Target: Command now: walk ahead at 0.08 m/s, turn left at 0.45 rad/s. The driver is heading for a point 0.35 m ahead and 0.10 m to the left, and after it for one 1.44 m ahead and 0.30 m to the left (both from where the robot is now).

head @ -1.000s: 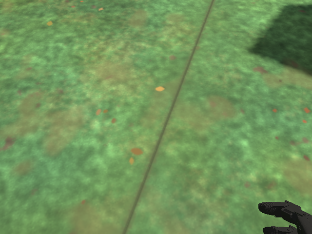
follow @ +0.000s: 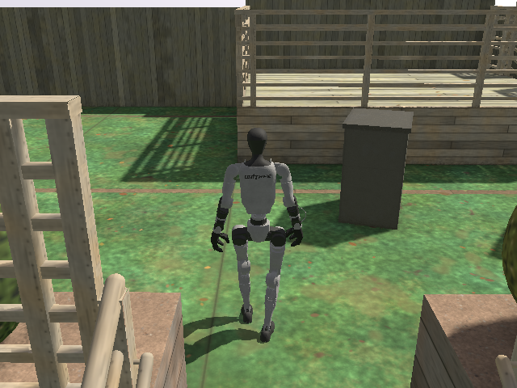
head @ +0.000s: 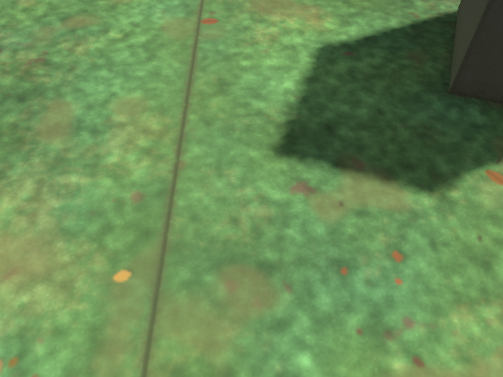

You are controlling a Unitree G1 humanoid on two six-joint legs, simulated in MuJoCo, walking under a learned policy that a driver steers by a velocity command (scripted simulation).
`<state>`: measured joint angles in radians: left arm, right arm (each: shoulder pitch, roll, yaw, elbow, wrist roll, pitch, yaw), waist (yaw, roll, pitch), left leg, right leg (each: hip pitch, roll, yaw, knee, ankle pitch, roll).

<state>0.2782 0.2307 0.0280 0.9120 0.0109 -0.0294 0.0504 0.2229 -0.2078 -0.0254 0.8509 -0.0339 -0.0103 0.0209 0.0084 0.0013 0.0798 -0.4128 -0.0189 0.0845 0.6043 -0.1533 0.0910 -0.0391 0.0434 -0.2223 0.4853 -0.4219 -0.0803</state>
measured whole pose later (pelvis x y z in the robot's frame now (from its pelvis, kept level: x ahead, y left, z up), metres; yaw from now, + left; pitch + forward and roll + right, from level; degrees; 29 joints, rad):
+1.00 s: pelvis +0.05 -0.02 +0.01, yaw +36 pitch +0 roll +0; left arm 0.28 0.31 0.06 0.77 0.03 0.01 0.01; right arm 0.15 -0.28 -0.06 0.75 -0.02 0.07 0.07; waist 0.03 -0.03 0.04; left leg -0.21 -0.03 0.06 0.55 -0.40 0.05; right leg -0.20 -0.09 -0.20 0.56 -0.35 -0.01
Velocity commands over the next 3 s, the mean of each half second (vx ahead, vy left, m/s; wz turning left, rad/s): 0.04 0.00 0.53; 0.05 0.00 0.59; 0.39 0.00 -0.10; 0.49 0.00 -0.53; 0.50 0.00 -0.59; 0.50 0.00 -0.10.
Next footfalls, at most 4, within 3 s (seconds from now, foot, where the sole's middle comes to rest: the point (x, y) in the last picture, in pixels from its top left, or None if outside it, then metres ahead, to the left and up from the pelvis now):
0.02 left None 0.12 0.07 -0.76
0.52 right None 0.12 -0.12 -0.76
1.00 left None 0.01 0.06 -0.76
1.50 right None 0.37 0.14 -0.76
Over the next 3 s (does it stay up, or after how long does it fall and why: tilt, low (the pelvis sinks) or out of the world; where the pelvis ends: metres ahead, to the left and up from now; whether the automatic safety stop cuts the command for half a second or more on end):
stays up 0.99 0.22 0.01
